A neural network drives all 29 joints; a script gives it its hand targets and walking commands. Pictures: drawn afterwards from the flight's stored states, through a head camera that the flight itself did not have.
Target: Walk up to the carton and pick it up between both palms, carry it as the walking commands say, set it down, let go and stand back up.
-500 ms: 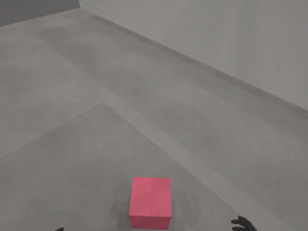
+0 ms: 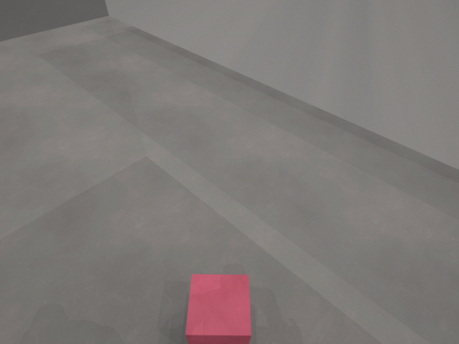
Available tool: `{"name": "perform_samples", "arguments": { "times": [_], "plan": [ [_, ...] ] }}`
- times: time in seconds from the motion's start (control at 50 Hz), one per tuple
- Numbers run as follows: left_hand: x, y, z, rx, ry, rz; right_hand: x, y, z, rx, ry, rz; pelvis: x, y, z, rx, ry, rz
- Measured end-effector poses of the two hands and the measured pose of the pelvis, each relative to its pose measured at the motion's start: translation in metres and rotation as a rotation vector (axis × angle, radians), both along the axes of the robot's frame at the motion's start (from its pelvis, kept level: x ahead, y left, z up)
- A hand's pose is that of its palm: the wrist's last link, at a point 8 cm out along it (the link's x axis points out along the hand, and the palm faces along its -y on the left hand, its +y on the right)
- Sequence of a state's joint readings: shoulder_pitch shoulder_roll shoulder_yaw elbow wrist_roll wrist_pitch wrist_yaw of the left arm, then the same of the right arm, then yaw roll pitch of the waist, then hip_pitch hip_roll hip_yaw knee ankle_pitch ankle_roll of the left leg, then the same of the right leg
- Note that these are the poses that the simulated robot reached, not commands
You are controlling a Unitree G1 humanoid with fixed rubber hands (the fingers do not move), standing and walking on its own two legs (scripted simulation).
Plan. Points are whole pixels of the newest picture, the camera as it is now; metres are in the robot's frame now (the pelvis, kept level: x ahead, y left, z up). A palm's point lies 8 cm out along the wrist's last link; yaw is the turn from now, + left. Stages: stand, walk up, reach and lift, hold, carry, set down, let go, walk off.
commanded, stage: stand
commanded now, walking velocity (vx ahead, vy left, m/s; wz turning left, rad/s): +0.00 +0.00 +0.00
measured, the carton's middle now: (219, 314) +0.39 +0.02 -0.64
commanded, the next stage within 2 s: none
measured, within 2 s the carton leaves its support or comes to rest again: neither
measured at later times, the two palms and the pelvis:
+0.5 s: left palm out of the picture -0.04 +0.24 -0.13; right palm out of the picture -0.06 -0.24 -0.13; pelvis -0.02 +0.00 +0.01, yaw -1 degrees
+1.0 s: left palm out of the picture -0.09 +0.23 -0.13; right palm out of the picture -0.10 -0.21 -0.14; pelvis -0.04 +0.01 +0.01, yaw -1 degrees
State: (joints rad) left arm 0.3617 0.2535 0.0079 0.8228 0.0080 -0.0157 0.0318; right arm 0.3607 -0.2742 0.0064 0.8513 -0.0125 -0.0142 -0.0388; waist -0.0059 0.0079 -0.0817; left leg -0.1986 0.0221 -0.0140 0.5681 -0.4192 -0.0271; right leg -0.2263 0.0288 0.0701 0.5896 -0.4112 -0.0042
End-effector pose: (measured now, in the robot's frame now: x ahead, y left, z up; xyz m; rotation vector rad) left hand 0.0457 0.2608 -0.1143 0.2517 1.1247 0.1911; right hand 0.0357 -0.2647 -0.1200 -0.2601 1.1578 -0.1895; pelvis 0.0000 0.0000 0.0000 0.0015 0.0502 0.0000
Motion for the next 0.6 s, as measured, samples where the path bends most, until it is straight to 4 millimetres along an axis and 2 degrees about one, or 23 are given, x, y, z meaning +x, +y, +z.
{"name": "perform_samples", "arguments": {
  "times": [0.34,0.6],
  "plan": [
    [-0.062,-0.011,-0.012,-0.034,0.196,0.032,-0.069,0.016,-0.011,0.039,0.206,-0.044,-0.012,0.002,0.005,0.0,-0.045,-0.009],
    [-0.101,-0.024,-0.017,-0.069,0.294,0.04,-0.106,0.035,-0.015,0.074,0.291,-0.062,-0.025,0.004,0.008,0.0,-0.067,-0.012]
  ]
}}
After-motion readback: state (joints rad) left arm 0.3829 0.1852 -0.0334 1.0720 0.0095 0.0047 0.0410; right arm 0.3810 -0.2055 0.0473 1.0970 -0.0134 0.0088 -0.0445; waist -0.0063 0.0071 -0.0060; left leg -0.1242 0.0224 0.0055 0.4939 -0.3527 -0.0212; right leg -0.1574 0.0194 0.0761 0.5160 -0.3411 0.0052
